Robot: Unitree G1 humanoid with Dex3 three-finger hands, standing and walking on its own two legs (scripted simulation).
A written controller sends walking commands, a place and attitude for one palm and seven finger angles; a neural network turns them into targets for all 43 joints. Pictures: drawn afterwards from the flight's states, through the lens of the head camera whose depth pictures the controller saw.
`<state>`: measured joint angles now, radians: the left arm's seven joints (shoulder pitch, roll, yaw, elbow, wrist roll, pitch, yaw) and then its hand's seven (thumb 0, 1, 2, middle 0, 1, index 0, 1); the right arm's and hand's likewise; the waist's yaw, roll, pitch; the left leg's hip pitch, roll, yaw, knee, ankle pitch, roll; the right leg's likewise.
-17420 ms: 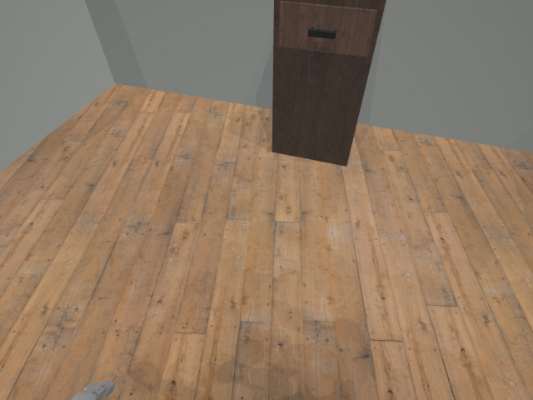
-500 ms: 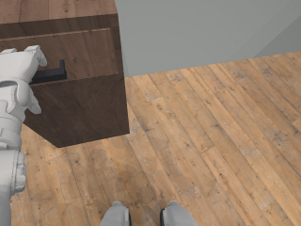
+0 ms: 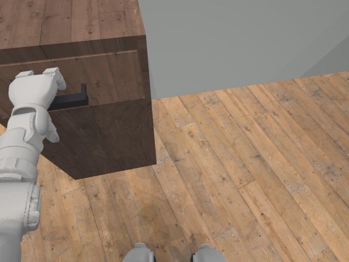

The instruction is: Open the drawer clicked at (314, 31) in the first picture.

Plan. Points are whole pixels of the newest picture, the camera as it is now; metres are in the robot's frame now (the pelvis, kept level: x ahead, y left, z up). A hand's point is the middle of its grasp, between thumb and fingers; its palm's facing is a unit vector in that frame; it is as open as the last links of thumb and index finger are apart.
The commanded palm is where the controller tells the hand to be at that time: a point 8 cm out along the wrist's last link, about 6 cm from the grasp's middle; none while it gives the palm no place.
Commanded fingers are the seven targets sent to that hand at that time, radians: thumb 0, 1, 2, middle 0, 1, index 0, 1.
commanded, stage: re-aim the fingers above the handle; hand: left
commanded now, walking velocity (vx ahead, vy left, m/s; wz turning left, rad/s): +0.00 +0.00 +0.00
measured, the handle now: (64, 95) +0.53 +0.27 +0.00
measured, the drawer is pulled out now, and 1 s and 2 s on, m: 0.00 0.00 0.00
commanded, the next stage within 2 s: lower the fingers behind the handle in 1.84 s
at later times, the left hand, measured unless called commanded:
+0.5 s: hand (45, 101) +0.48 +0.28 +0.04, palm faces -0.06 -0.02 -1.00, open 13.3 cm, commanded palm +0.48 +0.27 +0.11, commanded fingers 0.00 -0.50 0.30 -0.30 -1.20 -0.30 -1.20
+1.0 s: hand (42, 99) +0.48 +0.29 +0.05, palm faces -0.05 -0.03 -1.00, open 13.5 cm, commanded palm +0.48 +0.31 +0.12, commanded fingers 0.00 -0.50 0.30 -0.30 -1.20 -0.30 -1.20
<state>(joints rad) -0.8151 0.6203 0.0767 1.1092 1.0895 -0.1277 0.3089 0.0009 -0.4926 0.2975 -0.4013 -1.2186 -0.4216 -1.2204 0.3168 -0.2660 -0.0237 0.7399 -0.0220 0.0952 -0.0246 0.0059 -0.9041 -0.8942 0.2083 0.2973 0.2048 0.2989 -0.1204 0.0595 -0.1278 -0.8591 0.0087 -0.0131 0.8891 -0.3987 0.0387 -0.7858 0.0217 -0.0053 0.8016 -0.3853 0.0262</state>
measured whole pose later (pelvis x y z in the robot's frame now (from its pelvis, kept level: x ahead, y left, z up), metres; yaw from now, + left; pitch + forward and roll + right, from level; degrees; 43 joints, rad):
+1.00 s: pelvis -0.01 +0.00 +0.00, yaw +0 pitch +20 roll -3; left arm -0.85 0.68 0.10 1.13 1.10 -0.19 0.27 0.00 -0.49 0.30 -0.42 -1.22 -0.38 -1.21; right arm 0.32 -0.29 -0.01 0.73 -0.01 0.10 -0.05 0.01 -0.90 -0.89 0.21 0.30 0.20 0.30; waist -0.13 0.06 -0.12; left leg -0.84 0.01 0.00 0.87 -0.38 0.04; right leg -0.78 0.02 0.01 0.79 -0.37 0.03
